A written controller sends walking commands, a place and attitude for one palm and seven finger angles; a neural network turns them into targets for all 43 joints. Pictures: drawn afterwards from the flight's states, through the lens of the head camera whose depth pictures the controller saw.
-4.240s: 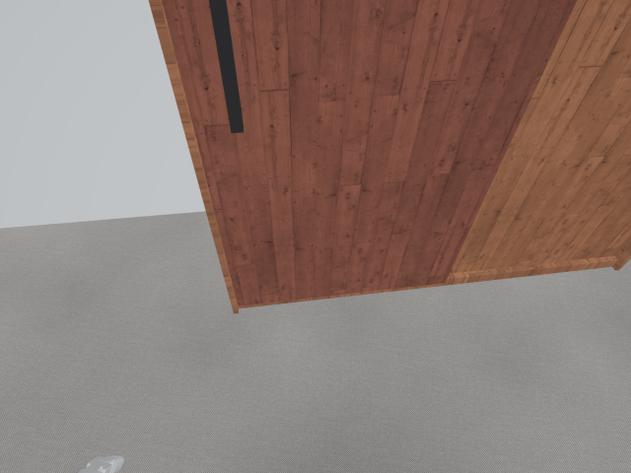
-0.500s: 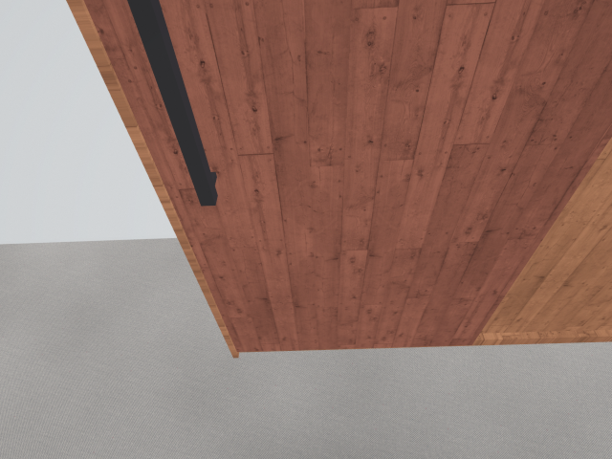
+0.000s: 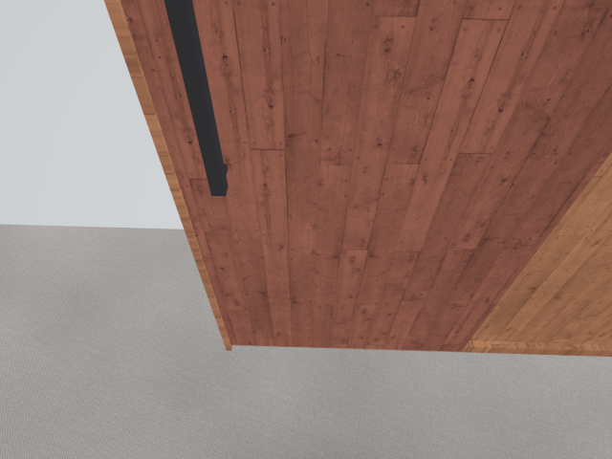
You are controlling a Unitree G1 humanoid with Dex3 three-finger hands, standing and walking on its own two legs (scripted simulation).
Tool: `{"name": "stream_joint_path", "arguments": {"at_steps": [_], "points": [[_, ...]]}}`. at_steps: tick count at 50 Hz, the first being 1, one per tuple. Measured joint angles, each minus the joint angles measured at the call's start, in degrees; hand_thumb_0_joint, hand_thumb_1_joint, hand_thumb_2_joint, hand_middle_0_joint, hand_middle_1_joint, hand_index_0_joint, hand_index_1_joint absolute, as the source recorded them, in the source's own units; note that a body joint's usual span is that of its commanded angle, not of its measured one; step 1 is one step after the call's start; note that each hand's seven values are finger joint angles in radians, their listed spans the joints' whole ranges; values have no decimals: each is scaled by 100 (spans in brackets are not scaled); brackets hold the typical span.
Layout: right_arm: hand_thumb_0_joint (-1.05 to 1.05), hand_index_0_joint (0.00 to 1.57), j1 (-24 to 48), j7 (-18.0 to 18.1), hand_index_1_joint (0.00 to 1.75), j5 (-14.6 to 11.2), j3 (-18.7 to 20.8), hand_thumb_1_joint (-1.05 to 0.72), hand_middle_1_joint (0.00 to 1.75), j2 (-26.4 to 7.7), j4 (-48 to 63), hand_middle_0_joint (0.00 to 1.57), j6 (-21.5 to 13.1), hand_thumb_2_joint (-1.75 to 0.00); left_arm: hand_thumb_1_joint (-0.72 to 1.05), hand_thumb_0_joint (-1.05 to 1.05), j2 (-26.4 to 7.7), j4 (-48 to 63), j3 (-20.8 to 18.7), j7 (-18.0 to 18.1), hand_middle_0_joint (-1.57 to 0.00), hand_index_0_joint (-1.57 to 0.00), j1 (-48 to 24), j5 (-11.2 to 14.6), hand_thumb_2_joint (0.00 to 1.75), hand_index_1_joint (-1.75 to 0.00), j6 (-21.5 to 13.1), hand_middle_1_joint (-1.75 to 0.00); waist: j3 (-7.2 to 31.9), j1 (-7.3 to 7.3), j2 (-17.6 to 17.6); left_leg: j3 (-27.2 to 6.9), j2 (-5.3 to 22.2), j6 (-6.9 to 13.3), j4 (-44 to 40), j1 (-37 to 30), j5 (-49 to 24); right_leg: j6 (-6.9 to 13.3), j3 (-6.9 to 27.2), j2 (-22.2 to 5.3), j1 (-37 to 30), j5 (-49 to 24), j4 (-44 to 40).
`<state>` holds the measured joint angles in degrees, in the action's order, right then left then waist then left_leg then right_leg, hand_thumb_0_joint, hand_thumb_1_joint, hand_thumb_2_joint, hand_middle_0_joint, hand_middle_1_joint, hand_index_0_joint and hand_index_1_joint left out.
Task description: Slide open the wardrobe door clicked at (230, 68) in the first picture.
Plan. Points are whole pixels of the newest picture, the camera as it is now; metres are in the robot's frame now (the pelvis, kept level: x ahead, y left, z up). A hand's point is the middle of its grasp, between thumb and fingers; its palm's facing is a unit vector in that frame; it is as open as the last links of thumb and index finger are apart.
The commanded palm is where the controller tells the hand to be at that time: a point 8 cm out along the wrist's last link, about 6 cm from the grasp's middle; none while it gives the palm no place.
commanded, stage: come to a stop and stand still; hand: left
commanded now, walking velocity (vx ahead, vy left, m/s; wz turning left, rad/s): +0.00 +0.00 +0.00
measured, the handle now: (205, 99) +0.56 +0.20 +0.19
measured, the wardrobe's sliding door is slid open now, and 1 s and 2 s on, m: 0.00 0.00 0.00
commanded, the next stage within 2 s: look again from close up in 0.38 s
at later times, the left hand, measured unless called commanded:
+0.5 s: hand out of the picture +0.03 +0.22 -0.17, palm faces +0.02 -0.97 -0.24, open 7.3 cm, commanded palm none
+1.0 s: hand out of the picture +0.02 +0.20 -0.17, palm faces +0.01 -0.98 -0.22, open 7.3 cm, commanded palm none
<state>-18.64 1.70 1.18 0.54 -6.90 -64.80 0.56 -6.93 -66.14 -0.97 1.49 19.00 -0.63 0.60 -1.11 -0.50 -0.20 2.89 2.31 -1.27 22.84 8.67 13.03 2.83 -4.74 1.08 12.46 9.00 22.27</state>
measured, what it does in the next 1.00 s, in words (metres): stands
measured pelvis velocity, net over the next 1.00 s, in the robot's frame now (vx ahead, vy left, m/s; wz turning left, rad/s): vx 0.01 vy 0.02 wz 0.00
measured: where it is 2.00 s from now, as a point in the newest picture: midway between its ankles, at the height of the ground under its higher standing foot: outside the picture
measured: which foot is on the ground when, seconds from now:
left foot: down 0.00-1.00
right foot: down 0.00-1.00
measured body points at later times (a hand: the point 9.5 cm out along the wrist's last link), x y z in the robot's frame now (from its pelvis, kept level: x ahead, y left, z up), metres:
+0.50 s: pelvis +0.00 +0.03 +0.00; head +0.00 +0.02 +0.45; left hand +0.03 +0.27 -0.15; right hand +0.00 -0.18 -0.17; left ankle -0.01 +0.13 -0.74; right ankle +0.04 -0.08 -0.74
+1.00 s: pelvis +0.01 +0.02 +0.00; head +0.01 +0.01 +0.45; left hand +0.02 +0.25 -0.15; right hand +0.03 -0.21 -0.16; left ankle -0.01 +0.13 -0.74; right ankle +0.04 -0.08 -0.74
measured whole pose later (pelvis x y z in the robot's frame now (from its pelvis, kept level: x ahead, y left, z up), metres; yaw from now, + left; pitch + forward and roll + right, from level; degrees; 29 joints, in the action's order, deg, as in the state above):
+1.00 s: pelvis +0.01 +0.02 +0.00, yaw +0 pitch -2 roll +1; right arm -14.1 0.9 1.0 -0.8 -10.8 -63.6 -1.1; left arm -9.9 -63.5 0.6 1.4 14.7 -0.7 -1.1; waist -2.6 -0.1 -0.5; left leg 3.1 -0.3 0.5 23.0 7.0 14.0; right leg 1.1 -3.8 -1.3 12.2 11.3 25.5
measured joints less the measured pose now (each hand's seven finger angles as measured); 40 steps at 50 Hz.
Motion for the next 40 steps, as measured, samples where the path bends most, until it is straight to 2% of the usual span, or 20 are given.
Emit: {"name": "stream_joint_path", "arguments": {"at_steps": [2,6,12,19,40], "points": [[0,20,-3,-50,30,-11,-1,-90,30,-62,72,20,15,-90,91,0,68,32,74,76,-20,-20,44,-33,90,-30,-100,-30,-41,-6,-83,-19,49,6,349,214,217,-20,-25,32,83,5,67],[0,20,-89,-88,30,-1,19,-90,30,-156,303,20,-55,-90,91,0,122,87,129,69,-20,-20,138,-51,90,-30,-199,-30,10,101,-178,-84,-30,98,720,398,318,-48,-25,-36,272,213,471],[0,20,-215,-66,30,0,-85,-91,30,-96,418,20,-169,-90,91,0,15,189,145,36,-20,-20,-45,-21,90,-30,-196,-30,160,115,-177,-12,-249,223,563,217,323,-189,60,-253,248,341,649],[1,20,-140,-76,30,12,-152,-91,30,-97,356,20,-175,-89,92,0,-175,383,119,45,-20,-20,-270,-11,90,-30,-202,-30,153,93,-181,42,-372,294,323,56,216,-260,124,-362,182,324,602],[0,20,326,-67,30,-11,-105,-90,30,-451,170,20,-184,-90,91,0,-251,299,152,-6,-20,-20,-426,-11,90,-30,-161,-30,-126,58,-39,60,-339,252,66,-154,119,-235,141,-314,11,253,405]]}}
